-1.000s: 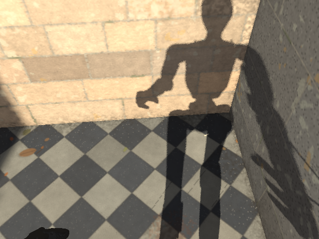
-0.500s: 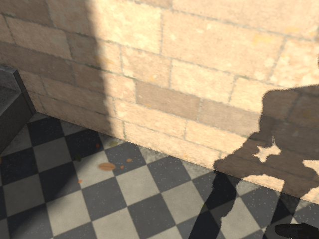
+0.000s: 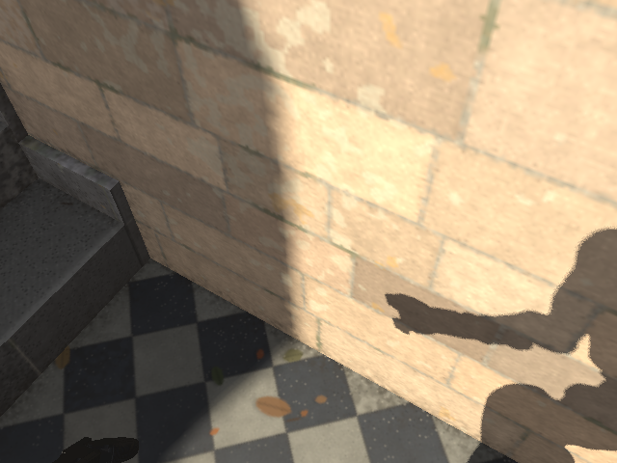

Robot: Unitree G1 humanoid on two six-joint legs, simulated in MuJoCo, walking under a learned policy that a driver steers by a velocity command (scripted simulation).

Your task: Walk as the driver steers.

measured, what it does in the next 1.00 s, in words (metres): steps to the left, turning left: left foot, then right foot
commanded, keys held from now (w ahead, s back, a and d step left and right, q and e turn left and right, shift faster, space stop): w+q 0.64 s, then w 0.36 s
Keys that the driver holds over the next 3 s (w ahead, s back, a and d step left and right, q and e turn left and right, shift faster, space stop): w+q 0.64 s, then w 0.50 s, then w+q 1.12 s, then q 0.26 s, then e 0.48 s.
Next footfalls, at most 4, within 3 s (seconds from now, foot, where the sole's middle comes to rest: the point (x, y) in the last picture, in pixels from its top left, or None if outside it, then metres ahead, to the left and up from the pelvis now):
0.42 left None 0.15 0.28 -0.76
0.84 right None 0.35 0.22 -0.76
1.24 left None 0.40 0.60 -0.76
1.68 right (48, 426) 0.58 0.55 -0.76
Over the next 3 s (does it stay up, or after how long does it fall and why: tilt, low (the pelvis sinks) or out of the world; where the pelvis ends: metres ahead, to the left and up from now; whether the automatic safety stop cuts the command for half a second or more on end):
stays up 0.70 1.00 0.33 its command is cut before an obstacle from the start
